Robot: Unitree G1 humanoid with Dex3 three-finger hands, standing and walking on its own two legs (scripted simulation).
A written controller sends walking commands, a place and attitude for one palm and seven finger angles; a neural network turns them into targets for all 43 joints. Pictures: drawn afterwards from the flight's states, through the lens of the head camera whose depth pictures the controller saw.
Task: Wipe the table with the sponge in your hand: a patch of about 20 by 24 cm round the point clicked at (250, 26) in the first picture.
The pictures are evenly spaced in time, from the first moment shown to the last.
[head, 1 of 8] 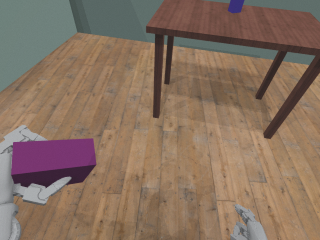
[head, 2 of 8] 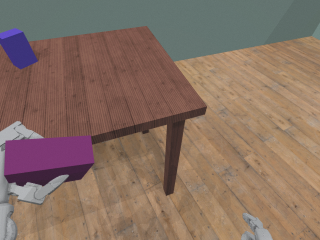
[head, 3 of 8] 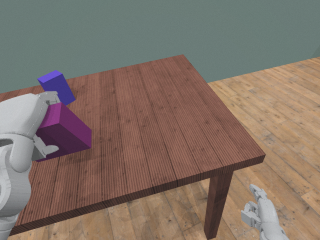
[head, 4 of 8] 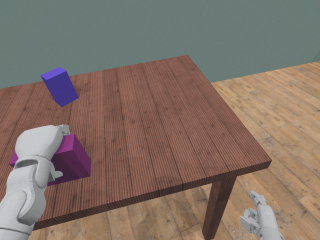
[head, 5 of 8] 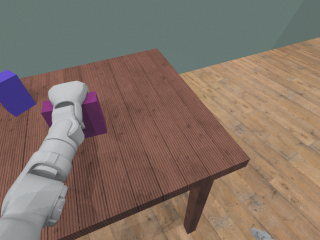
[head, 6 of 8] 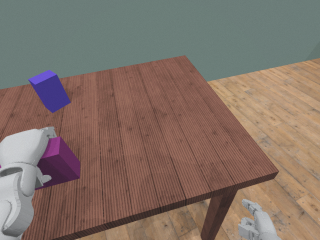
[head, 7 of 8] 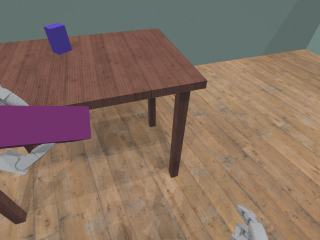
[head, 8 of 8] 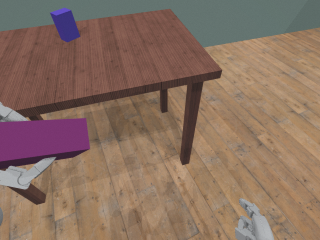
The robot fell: no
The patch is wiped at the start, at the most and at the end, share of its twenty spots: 0.00 1.00 1.00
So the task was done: no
